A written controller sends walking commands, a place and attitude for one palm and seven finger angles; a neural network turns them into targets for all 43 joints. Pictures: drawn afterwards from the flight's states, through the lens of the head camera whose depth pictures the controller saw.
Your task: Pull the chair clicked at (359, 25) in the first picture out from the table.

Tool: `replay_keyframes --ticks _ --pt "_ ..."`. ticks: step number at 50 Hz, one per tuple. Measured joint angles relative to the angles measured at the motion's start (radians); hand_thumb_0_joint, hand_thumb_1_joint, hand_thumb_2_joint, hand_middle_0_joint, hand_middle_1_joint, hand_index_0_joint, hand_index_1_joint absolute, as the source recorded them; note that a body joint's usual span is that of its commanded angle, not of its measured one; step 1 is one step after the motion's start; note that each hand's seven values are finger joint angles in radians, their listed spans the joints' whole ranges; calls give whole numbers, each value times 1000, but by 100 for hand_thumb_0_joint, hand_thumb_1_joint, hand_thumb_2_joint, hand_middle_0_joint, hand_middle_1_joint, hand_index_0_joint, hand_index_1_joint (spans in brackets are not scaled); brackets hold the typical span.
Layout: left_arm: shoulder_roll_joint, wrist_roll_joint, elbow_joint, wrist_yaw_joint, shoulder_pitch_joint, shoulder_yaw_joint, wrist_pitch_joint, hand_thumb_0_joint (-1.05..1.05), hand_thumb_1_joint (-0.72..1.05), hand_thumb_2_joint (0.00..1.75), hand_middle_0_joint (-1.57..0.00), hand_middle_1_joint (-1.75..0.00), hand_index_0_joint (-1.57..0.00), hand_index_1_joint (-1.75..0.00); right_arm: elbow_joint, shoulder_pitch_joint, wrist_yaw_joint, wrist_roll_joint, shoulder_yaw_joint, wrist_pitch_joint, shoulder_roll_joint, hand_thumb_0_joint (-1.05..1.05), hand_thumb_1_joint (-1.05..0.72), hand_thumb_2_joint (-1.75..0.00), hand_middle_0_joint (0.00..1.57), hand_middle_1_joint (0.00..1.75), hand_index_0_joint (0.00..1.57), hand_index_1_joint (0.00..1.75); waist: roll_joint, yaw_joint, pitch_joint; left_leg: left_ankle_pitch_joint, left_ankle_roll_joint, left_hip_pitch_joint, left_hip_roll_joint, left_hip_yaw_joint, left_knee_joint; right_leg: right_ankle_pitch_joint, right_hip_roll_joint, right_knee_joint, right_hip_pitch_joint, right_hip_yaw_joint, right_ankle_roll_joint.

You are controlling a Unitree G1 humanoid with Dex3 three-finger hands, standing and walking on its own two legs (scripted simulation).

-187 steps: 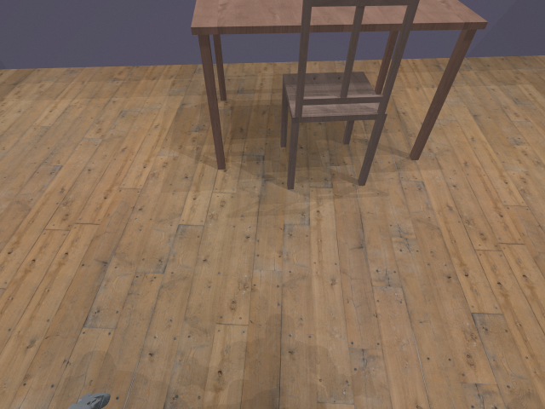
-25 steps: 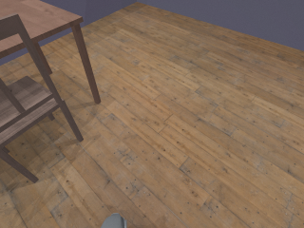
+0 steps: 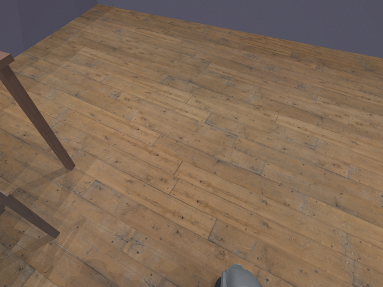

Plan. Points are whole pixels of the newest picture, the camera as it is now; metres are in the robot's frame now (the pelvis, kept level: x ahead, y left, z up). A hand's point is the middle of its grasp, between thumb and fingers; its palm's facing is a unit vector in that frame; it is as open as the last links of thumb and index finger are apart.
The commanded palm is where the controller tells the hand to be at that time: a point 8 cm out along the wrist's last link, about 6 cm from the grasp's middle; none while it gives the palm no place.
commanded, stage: walk to a spot facing it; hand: left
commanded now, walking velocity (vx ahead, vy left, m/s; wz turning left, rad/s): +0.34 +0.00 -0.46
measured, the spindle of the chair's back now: out of the picture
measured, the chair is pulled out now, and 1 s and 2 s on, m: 0.00 0.00 0.00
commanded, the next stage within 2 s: turn to face it in 0.18 s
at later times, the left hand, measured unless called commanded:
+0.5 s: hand (139, 239) +0.26 +0.15 -0.17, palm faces +0.01 -0.98 -0.17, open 7.3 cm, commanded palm none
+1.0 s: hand (128, 214) +0.32 +0.19 -0.16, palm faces +0.24 -0.94 -0.25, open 7.4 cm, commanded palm none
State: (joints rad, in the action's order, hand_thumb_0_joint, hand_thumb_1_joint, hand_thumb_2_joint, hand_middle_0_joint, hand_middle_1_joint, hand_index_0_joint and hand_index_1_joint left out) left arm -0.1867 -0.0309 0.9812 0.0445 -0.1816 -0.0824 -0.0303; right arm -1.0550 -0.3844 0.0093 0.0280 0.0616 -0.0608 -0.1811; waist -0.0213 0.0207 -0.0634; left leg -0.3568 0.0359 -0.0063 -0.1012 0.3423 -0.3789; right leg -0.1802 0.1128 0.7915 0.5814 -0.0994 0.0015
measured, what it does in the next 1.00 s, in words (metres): walks ahead: right foot, then left foot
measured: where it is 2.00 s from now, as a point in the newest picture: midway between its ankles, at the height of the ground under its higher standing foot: (203, 284)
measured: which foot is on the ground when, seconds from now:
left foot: down 0.00-0.10, up 0.12-0.52, down 0.54-1.00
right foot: up 0.00-0.08, down 0.10-0.56, up 0.58-1.00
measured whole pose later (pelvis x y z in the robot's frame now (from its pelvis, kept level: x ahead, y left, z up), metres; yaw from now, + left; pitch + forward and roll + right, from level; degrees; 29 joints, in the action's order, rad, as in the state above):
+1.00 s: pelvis +0.24 -0.04 +0.00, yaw +13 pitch +2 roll -1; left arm -0.21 -0.01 0.90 -0.02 -0.14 -0.07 -0.04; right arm -0.95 -0.22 -0.01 0.02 0.09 0.05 -0.21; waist 0.03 0.04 -0.05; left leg -0.14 -0.04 0.39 0.05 -0.07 -0.50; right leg -0.41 0.03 0.73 0.35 -0.01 0.07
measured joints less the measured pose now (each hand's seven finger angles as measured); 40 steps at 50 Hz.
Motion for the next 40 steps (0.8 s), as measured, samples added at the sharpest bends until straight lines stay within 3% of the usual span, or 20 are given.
replay_keyframes --ticks 3,5,6,8,9,11,14,18,23,27,28,30,33,36,40 --pt "-8 1 -12 2 40 4 13 0 92 90 -20 -30 -20 -30 -18 -39 -3 2 1 9 -3 1 -92 -90 20 30 20 30 20 23 -20 -73 38 -35 -37 30 -59 -42 -40 -106 -63 -34 -35" --pt "-25 -2 -26 1 55 7 43 0 91 90 -20 -30 -20 -30 -32 -69 -9 -5 -2 22 4 1 -91 -90 20 30 20 30 18 22 -24 -133 43 5 -84 24 -244 13 -65 -179 -128 -52 -75" --pt "-29 2 -30 -5 64 6 60 0 91 90 -20 -30 -20 -30 -40 -66 -12 -11 -5 33 6 1 -91 -90 20 30 20 30 18 17 -31 -158 37 72 -96 -33 -422 17 -71 -135 -119 -51 -89" --pt "-30 15 -33 -16 68 10 73 0 91 90 -20 -30 -20 -30 -47 -36 -11 -19 -6 52 6 1 -91 -90 20 30 20 30 23 16 -40 -152 20 223 -74 -170 -741 -47 -86 -92 -136 -47 -95" --pt "-28 19 -31 -21 64 13 73 0 91 90 -20 -30 -20 -30 -44 -16 -9 -18 -5 57 4 1 -91 -90 20 30 20 30 27 16 -38 -114 14 288 -64 -211 -838 -66 -95 -107 -160 -44 -93" --pt "-18 19 -20 -32 46 21 72 0 91 90 -20 -30 -20 -30 -26 29 -7 -11 -4 58 0 1 -91 -90 20 30 20 30 37 17 -24 -35 10 396 -61 -250 -896 -60 -115 -171 -213 -36 -80" --pt "-2 15 6 -41 11 34 73 0 91 90 -20 -30 -20 -30 16 94 -8 -4 -7 52 0 1 -91 -90 20 30 20 30 43 22 6 30 17 505 -65 -265 -811 -41 -133 -263 -280 -20 -84" --pt "8 17 34 -52 -23 37 76 0 93 90 -20 -30 -20 -30 52 156 -11 -6 -12 47 11 1 -91 -90 20 30 20 30 50 17 36 89 27 563 -59 -271 -640 -42 -147 -343 -356 -13 -78" --pt "18 16 60 -58 -42 52 77 0 93 90 -20 -30 -20 -30 44 186 -14 -15 -17 51 20 1 -92 -90 20 30 20 30 48 -3 48 127 16 510 -21 -252 -415 -90 -143 -369 -445 -48 -53" --pt "21 18 62 -65 -64 51 61 0 92 90 -20 -30 -20 -30 40 184 -22 -13 -23 56 20 0 -92 -90 20 30 20 30 30 -21 40 194 -15 401 16 -226 -254 -186 -118 -284 -475 -91 -19" --pt "19 21 62 -66 -68 48 53 0 92 90 -20 -30 -20 -30 42 184 -23 -9 -23 56 21 0 -92 -90 20 30 20 30 16 -22 38 158 -57 391 34 -224 -248 -220 -97 -222 -455 -99 -8" --pt "12 26 58 -69 -65 44 32 0 92 90 -20 -30 -20 -30 53 194 -21 -6 -27 58 25 1 -91 -90 20 30 20 30 -7 -28 23 113 -104 400 61 -221 -274 -341 -74 0 -366 -59 20" --pt "5 22 54 -67 -52 32 9 0 91 90 -20 -30 -20 -30 69 200 -12 -7 -26 62 25 1 -91 -90 20 30 20 30 -11 -24 7 129 -114 389 84 -230 -237 -355 -69 260 -229 8 42" --pt "-3 19 36 -62 -36 22 -1 0 91 90 -20 -30 -20 -30 77 197 -7 -9 -21 68 20 1 -91 -90 20 30 20 30 -6 -22 -1 162 -121 370 105 -249 -170 -293 -49 295 -153 49 56" --pt "-14 18 4 -63 -17 11 -10 0 91 90 -20 -30 -20 -30 85 187 -11 -10 -11 78 9 1 -91 -90 20 30 20 30 11 -13 2 195 -120 357 121 -287 -115 -253 -34 227 -120 81 71"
